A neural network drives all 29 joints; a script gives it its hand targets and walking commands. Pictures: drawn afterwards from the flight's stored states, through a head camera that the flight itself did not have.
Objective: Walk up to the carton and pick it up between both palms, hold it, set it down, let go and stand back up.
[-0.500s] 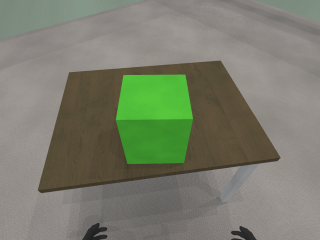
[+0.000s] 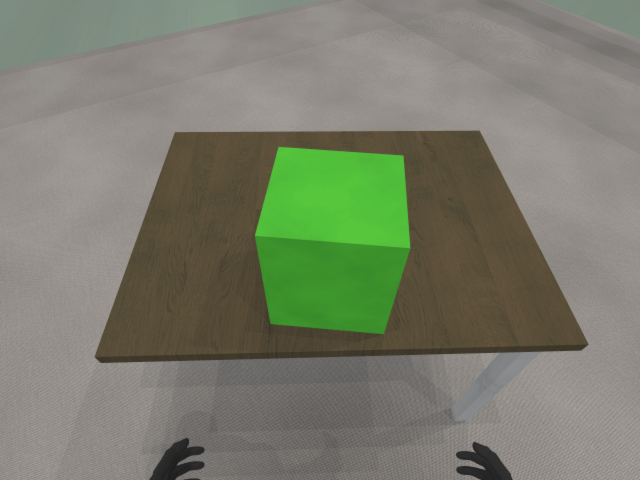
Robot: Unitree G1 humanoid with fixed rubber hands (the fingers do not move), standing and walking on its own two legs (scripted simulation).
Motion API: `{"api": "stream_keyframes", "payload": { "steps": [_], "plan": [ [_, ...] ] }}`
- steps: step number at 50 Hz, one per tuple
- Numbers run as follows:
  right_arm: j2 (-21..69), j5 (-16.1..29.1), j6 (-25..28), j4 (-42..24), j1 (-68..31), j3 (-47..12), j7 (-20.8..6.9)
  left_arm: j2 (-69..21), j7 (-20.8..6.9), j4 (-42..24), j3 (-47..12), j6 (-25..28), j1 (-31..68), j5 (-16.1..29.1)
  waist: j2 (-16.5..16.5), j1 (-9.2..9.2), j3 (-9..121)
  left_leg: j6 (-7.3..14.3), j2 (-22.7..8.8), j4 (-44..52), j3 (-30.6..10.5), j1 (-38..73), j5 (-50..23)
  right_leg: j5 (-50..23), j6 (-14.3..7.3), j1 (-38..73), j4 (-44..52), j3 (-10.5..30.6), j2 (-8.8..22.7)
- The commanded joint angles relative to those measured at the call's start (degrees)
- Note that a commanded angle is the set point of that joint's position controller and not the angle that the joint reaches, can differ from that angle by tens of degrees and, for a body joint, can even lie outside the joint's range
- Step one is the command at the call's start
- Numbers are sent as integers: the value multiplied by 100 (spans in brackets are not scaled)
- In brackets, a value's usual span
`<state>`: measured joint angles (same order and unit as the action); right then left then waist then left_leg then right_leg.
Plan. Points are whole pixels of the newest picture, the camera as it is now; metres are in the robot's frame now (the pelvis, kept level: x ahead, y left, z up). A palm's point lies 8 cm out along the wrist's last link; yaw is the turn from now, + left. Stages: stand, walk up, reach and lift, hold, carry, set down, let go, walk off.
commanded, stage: walk up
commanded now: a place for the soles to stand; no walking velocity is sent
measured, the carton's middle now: (333, 244) +0.50 -0.01 -0.05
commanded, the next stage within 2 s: reach and lift in 1.18 s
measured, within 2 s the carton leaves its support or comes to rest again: neither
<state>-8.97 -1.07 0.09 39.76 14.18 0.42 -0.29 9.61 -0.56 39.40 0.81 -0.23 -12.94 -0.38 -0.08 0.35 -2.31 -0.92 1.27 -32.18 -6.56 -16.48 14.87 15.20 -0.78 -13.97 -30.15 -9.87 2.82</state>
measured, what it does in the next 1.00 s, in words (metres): stands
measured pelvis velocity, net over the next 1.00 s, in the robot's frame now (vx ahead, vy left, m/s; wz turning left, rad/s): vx -0.01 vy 0.03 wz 0.05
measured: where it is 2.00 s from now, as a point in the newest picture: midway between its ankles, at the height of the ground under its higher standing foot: outside the picture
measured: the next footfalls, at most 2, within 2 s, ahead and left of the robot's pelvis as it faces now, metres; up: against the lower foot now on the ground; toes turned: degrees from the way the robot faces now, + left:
none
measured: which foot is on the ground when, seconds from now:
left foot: down 0.00-1.00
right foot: down 0.00-1.00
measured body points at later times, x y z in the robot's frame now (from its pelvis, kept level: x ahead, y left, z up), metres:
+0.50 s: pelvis -0.01 +0.02 +0.00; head +0.01 +0.03 +0.44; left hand +0.12 +0.26 -0.12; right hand +0.13 -0.20 -0.11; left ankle +0.03 +0.13 -0.73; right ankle +0.01 -0.11 -0.73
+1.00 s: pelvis -0.01 +0.03 +0.00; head +0.01 +0.03 +0.45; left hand +0.11 +0.26 -0.12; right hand +0.15 -0.19 -0.11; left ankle +0.03 +0.13 -0.73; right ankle +0.01 -0.11 -0.73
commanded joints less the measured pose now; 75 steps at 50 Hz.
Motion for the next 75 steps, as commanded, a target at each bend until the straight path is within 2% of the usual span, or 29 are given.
{"api": "stream_keyframes", "payload": {
  "steps": [1,2,6,9,11,12,15,17,18,23,26,30,32,40,44,45,48,49,51,54,59,60,61,62,66,69,72,73,75],
  "plan": [
    [-477,2,120,-510,-47,141,12,507,4,-461,130,117,50,0,-8,-43,403,197,-320,397,-261,-183,-856,64,-132,289,641,456,511],
    [-470,22,120,-498,-21,144,15,501,11,-471,129,107,55,4,125,-16,337,179,-283,424,-255,-240,-842,34,-145,285,649,476,525],
    [-526,2,129,-534,-32,150,23,541,5,-504,119,109,42,-5,55,-12,410,187,-300,438,-347,-300,-723,133,-147,364,607,435,537],
    [-527,-6,125,-557,-78,155,11,608,-1,-482,137,104,29,5,277,-40,431,217,-268,465,-420,-293,-552,307,-131,344,611,414,553],
    [-552,12,99,-588,-213,163,-16,636,37,-522,138,129,67,-21,376,-54,303,244,-195,272,-315,-487,-689,-27,-149,387,564,481,654],
    [-499,14,70,-627,-213,156,-22,708,56,-523,144,132,112,-17,68,1,307,223,-162,176,-201,-460,-649,-65,-156,284,604,492,727],
    [-522,-12,37,-683,-184,171,-6,738,94,-574,167,118,196,-29,-229,45,289,226,-143,41,-101,-343,-652,-90,-199,127,609,503,862],
    [-529,-15,38,-713,-165,158,-13,720,82,-581,158,92,224,-6,-67,39,377,257,-166,67,-159,-368,-701,55,-150,184,521,375,784],
    [-602,-20,44,-715,-160,170,-17,667,71,-582,144,80,144,9,183,-2,425,293,-164,154,-233,-377,-705,117,-136,196,469,398,749],
    [-708,59,50,-785,-195,197,-9,518,52,-655,84,61,122,-25,437,-49,360,491,-356,731,-931,-883,-409,222,55,543,78,321,330],
    [-653,52,42,-771,-213,194,-21,587,36,-573,107,107,37,-35,160,-56,455,441,-290,736,-834,-759,-108,277,7,554,197,350,409],
    [-696,34,40,-863,-343,197,-36,612,57,-608,111,142,67,-26,493,-77,427,449,-259,784,-853,-767,-238,169,1,519,189,412,392],
    [-625,29,37,-863,-320,187,-43,641,55,-602,119,142,41,-38,204,-74,330,438,-212,615,-713,-730,-343,145,7,434,299,412,481],
    [-575,17,40,-899,-271,163,-41,719,63,-588,124,156,39,-17,66,-15,417,412,-180,434,-593,-659,-520,48,-40,434,333,471,558],
    [-631,-4,37,-941,-343,192,-36,670,55,-620,103,136,47,-9,226,-29,340,431,-136,417,-576,-738,-329,175,-21,317,370,494,600],
    [-530,-10,49,-937,-297,194,-35,670,46,-588,123,145,9,-24,110,-17,465,431,-170,401,-546,-513,-460,104,-28,354,310,455,635],
    [-612,18,59,-923,-285,204,-32,629,42,-578,105,137,-21,-13,302,-34,397,481,-232,571,-783,-655,-431,119,17,424,269,398,467],
    [-603,18,44,-963,-324,198,-31,676,45,-601,120,144,26,-21,131,-49,314,463,-183,498,-711,-719,-538,38,0,403,287,460,485],
    [-654,-6,38,-958,-291,219,-30,667,47,-610,129,146,62,-3,89,-38,474,439,-167,416,-653,-669,-512,27,-32,469,310,473,567],
    [-609,6,60,-959,-326,198,-28,693,52,-566,122,142,-17,-6,345,-63,453,441,-194,516,-701,-629,-525,62,-14,447,246,436,545],
    [-605,18,55,-905,-199,200,-20,611,37,-575,108,144,23,-25,125,-29,359,437,-198,518,-730,-684,-627,-15,-1,515,250,437,495],
    [-508,-469,699,75,-1742,753,-171,996,76,-1223,-29,-251,1390,297,50,-18,438,3,-460,564,33,-1671,594,114,-257,-517,-738,640,-520],
    [-780,-530,1043,512,-1582,920,-258,899,180,-1069,-119,-478,1192,266,409,34,482,-91,-500,688,130,-2229,1268,87,-257,-168,-1051,638,-506],
    [-641,-552,1331,821,-1374,933,-302,751,239,-1059,-41,-649,911,204,506,-71,814,-50,-518,771,214,-2350,1384,-54,-227,158,-1091,696,-492],
    [-223,-211,2067,1054,-1143,759,-294,765,218,-1626,237,-516,328,262,90,-396,1440,4,-338,637,583,-915,23,-283,-150,420,-202,1019,-511],
    [6,-243,2020,837,-1413,406,-162,998,113,-1224,323,-568,469,309,-289,-454,776,22,-150,643,845,-423,-121,320,-42,218,570,1196,-313],
    [138,-286,1853,599,-1580,251,-20,1108,66,-1101,323,-663,779,283,-184,-405,298,44,-59,679,986,-233,131,892,-32,-14,911,1343,-106],
    [169,-295,1834,357,-1486,211,30,1194,63,-1164,379,-645,794,269,-281,-413,340,51,-35,616,1033,-134,50,820,18,58,1004,1418,-48],
    [291,-254,1818,175,-1385,198,105,1239,41,-1237,430,-557,852,255,-126,-407,364,69,-31,635,1057,-68,-144,676,26,58,1077,1485,36]
  ]
}}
